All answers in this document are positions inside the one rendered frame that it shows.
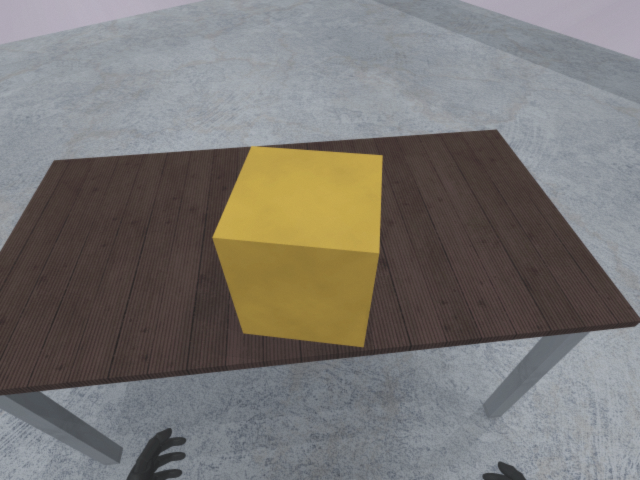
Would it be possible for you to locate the carton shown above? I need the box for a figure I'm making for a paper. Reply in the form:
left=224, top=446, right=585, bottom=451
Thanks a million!
left=212, top=146, right=383, bottom=347

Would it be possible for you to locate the robot left hand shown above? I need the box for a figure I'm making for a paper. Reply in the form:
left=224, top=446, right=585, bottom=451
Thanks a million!
left=126, top=428, right=186, bottom=480

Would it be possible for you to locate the table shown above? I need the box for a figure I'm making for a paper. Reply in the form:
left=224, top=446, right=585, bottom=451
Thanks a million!
left=0, top=129, right=640, bottom=465

